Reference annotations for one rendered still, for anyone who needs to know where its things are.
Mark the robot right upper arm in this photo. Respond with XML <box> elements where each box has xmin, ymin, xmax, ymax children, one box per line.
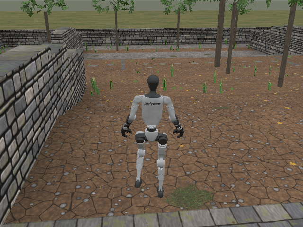
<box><xmin>162</xmin><ymin>96</ymin><xmax>177</xmax><ymax>122</ymax></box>

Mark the left robot hand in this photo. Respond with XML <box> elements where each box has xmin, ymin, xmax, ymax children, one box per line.
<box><xmin>121</xmin><ymin>127</ymin><xmax>132</xmax><ymax>138</ymax></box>

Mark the robot left forearm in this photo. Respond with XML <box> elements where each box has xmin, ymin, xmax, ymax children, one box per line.
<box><xmin>123</xmin><ymin>114</ymin><xmax>133</xmax><ymax>130</ymax></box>

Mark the robot left upper arm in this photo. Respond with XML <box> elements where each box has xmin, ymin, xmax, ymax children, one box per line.
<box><xmin>129</xmin><ymin>95</ymin><xmax>143</xmax><ymax>121</ymax></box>

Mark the right robot hand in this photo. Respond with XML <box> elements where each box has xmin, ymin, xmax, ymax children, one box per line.
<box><xmin>173</xmin><ymin>128</ymin><xmax>184</xmax><ymax>138</ymax></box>

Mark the robot left foot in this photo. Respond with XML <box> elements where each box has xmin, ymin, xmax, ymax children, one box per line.
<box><xmin>135</xmin><ymin>179</ymin><xmax>142</xmax><ymax>188</ymax></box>

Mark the robot right forearm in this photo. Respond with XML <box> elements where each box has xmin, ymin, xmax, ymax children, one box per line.
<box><xmin>172</xmin><ymin>114</ymin><xmax>182</xmax><ymax>131</ymax></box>

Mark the right robot shin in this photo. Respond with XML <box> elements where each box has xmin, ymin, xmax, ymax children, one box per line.
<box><xmin>158</xmin><ymin>160</ymin><xmax>165</xmax><ymax>191</ymax></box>

